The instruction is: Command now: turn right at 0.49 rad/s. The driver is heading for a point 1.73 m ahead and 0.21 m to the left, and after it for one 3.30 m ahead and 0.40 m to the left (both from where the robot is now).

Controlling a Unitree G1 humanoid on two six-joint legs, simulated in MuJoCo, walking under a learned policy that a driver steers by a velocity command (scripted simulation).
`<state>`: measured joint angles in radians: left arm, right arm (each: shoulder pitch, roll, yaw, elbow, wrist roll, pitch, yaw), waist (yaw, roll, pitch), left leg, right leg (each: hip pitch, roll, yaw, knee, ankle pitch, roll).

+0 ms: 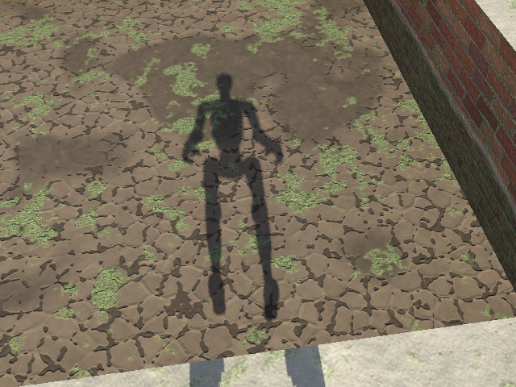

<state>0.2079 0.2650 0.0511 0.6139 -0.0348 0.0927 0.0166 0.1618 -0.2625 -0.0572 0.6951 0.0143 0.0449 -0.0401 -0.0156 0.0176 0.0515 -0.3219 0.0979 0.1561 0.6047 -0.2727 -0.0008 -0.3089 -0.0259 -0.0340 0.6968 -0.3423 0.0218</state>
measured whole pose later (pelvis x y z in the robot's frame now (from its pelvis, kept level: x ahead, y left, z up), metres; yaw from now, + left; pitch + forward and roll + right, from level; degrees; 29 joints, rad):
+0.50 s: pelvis -0.03 -0.02 +0.00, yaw -2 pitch -1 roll +0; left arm 0.20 0.20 0.03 0.72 0.01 0.02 0.04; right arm 0.24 -0.24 -0.04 0.78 0.01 0.04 -0.03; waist -0.01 -0.01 0.03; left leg -0.28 0.02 -0.06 0.58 -0.29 -0.03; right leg -0.28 0.04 -0.03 0.55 -0.27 -0.04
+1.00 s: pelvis -0.05 +0.03 +0.01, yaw +14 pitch +2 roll -1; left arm 0.11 0.30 0.10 0.70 0.00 0.05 0.07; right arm 0.24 -0.25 -0.04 0.63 -0.01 0.03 -0.01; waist 0.00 -0.05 0.05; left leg -0.34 -0.04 -0.04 0.59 -0.28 0.06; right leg -0.60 0.00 0.04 1.27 -0.43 0.06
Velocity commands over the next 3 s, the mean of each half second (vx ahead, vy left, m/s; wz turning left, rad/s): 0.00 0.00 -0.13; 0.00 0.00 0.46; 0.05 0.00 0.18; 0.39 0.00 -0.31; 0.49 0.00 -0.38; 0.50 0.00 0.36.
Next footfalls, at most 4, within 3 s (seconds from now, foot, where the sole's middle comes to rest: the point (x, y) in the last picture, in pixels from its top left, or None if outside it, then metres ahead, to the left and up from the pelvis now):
0.02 right None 0.03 -0.12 -0.76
0.38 left None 0.03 0.12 -0.76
0.84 left None -0.02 0.13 -0.76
1.28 right None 0.03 -0.10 -0.76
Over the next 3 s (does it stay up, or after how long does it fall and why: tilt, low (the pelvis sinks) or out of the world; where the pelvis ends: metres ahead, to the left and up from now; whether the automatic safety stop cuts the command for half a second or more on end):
stays up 0.34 0.07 0.00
